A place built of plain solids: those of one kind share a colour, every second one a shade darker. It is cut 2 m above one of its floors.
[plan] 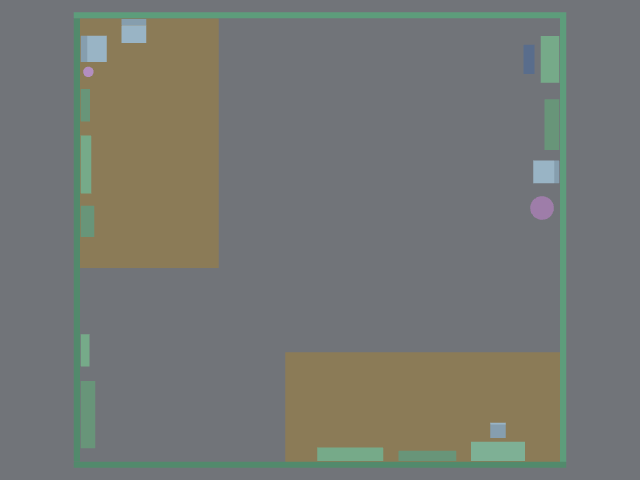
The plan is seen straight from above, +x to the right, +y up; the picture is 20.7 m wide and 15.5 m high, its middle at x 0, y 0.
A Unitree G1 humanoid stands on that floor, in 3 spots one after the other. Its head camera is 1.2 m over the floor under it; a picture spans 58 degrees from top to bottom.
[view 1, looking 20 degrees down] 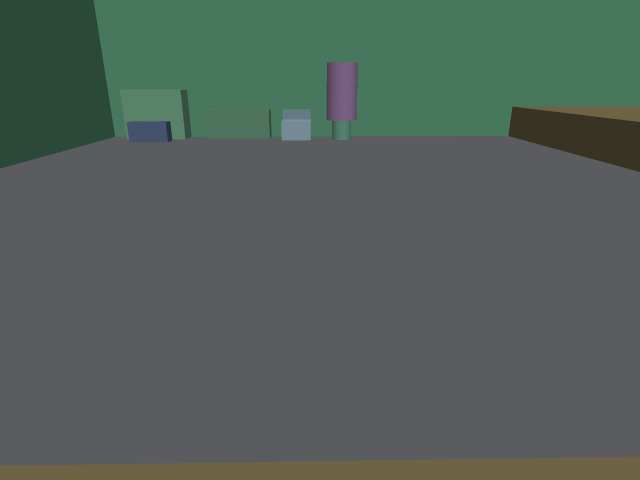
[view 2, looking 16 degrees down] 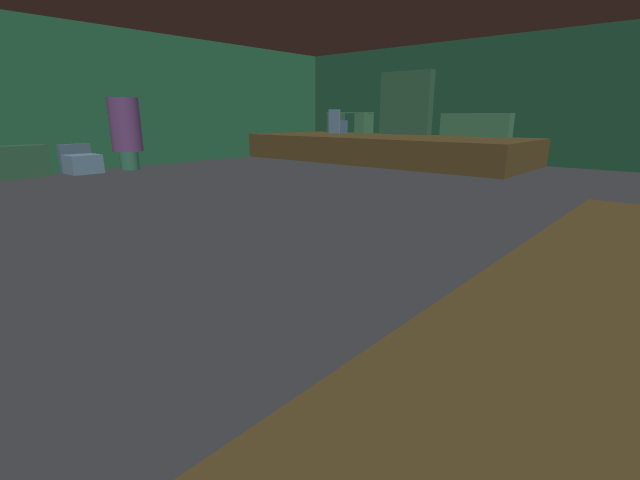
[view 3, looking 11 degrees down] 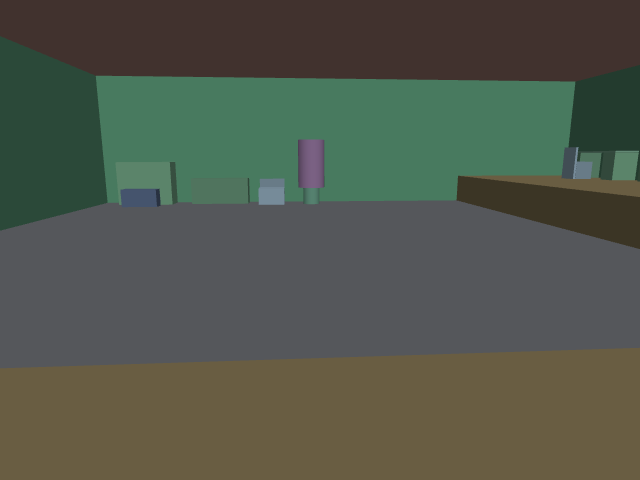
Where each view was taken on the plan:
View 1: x -4.39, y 1.79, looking -1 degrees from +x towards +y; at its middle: ground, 4.07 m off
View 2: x -4.44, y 6.57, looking -49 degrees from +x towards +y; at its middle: ground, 5.05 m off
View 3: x -5.70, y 1.68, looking -4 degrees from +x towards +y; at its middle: ground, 7.30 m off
